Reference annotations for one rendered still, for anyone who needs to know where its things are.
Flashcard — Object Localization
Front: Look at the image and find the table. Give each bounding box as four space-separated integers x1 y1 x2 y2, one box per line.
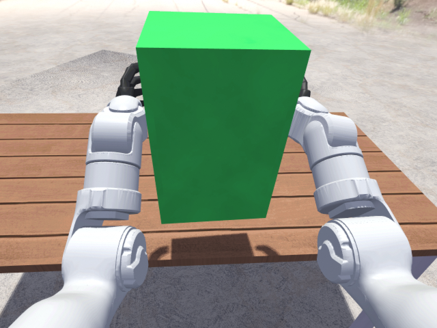
0 112 437 328

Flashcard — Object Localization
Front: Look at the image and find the carton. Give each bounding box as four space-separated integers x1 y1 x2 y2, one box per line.
136 11 311 224

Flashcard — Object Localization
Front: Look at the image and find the robot right forearm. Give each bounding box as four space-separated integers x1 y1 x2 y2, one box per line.
288 96 412 256

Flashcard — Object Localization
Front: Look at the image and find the robot right upper arm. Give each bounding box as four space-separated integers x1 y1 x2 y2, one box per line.
317 216 437 328

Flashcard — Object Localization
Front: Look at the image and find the robot left hand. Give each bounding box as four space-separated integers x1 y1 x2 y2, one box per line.
116 62 144 107

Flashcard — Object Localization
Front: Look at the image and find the robot left upper arm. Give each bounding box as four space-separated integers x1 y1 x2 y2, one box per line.
8 225 148 328

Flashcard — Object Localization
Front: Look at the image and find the robot left forearm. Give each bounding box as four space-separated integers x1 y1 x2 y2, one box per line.
61 95 147 280

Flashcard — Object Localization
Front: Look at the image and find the robot right hand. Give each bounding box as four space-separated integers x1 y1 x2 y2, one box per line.
299 77 311 97

